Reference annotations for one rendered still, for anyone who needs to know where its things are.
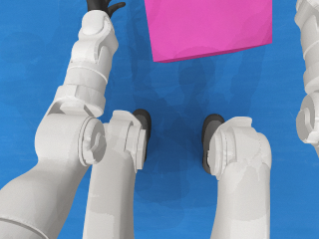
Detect carton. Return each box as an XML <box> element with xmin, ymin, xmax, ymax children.
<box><xmin>145</xmin><ymin>0</ymin><xmax>272</xmax><ymax>63</ymax></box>

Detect left robot shin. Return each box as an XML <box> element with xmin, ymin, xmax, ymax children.
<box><xmin>103</xmin><ymin>110</ymin><xmax>143</xmax><ymax>135</ymax></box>

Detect robot left forearm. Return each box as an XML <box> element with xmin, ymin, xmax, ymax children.
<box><xmin>34</xmin><ymin>10</ymin><xmax>119</xmax><ymax>154</ymax></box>

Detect right robot upper arm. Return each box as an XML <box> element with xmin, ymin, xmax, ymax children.
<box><xmin>296</xmin><ymin>90</ymin><xmax>319</xmax><ymax>158</ymax></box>

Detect left robot upper arm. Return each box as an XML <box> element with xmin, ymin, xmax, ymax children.
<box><xmin>0</xmin><ymin>114</ymin><xmax>107</xmax><ymax>239</ymax></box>

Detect robot right forearm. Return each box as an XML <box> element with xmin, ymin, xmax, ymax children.
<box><xmin>294</xmin><ymin>0</ymin><xmax>319</xmax><ymax>95</ymax></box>

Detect robot left foot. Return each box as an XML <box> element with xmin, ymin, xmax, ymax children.
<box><xmin>133</xmin><ymin>109</ymin><xmax>152</xmax><ymax>163</ymax></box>

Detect robot left hand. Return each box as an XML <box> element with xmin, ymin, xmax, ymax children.
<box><xmin>86</xmin><ymin>0</ymin><xmax>126</xmax><ymax>19</ymax></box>

